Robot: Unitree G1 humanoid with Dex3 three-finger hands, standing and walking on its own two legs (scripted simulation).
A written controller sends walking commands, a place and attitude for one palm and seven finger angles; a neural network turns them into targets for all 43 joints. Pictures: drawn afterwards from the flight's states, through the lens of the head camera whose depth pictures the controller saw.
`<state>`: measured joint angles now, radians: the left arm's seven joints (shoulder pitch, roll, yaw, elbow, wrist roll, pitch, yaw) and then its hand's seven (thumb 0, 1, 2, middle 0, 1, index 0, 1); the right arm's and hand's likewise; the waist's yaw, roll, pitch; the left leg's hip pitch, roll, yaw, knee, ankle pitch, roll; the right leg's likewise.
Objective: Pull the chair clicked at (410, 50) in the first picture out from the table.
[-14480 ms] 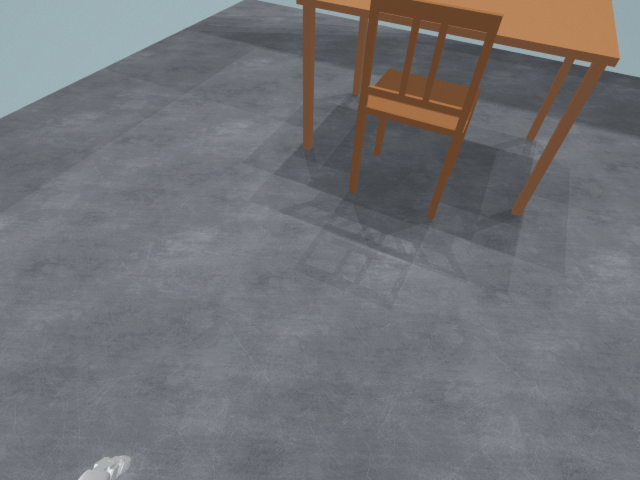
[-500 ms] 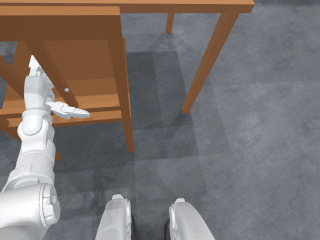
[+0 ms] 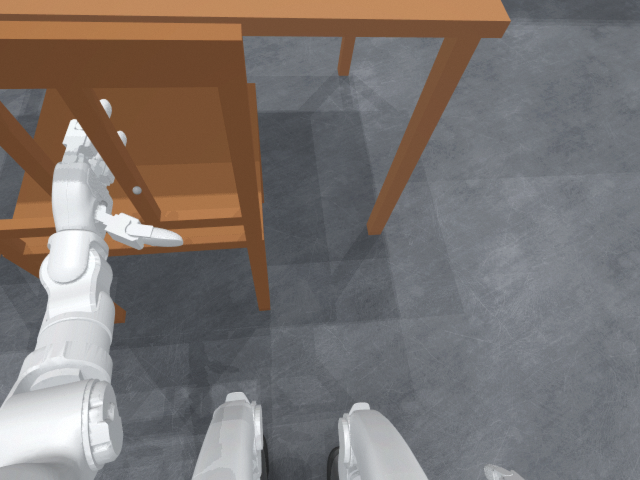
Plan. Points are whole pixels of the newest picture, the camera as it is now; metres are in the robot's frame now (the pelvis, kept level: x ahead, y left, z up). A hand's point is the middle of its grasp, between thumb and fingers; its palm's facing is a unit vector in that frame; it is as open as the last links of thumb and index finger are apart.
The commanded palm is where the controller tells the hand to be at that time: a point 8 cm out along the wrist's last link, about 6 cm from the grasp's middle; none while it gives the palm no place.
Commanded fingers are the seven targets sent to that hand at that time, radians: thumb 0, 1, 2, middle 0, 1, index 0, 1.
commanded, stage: hook a spindle and tug to test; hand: left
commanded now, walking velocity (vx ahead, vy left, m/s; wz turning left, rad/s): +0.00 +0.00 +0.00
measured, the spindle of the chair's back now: (40, 167) +0.49 +0.33 +0.03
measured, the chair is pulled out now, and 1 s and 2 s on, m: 0.00 0.00 0.08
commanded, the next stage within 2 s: step backward, pulling the chair out in 1.26 s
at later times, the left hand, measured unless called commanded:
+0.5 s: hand (136, 182) +0.47 +0.22 +0.03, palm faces +0.10 -0.99 -0.03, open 8.0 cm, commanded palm +0.44 +0.25 +0.03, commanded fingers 0.00 0.79 0.85 -0.50 -1.45 -0.50 -1.45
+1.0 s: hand (138, 185) +0.46 +0.21 +0.03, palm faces +0.12 -0.99 -0.01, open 5.4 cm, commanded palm +0.42 +0.25 +0.03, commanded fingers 0.00 0.90 0.90 -0.50 -1.45 -0.50 -1.45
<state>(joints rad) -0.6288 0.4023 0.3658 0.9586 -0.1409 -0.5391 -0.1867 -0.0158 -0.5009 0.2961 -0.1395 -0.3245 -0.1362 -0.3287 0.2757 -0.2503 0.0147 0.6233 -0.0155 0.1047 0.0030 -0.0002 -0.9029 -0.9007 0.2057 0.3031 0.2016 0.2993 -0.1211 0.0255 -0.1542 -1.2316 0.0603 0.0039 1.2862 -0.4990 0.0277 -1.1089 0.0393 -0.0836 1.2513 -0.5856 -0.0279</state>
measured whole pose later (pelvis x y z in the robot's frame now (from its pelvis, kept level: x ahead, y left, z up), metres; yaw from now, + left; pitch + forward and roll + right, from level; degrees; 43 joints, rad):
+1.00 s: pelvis +0.02 +0.01 +0.01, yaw -1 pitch +26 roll -4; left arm -0.54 0.36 0.34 0.84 -0.17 -0.48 -0.13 0.01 0.74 0.78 -0.41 -1.44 -0.41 -1.45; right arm 0.29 -0.24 0.01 0.60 -0.01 0.12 0.03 0.00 -0.90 -0.90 0.21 0.30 0.20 0.30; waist -0.12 0.03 -0.17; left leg -1.19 0.06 0.03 1.25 -0.52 0.04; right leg -1.07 0.04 -0.06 1.20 -0.59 -0.01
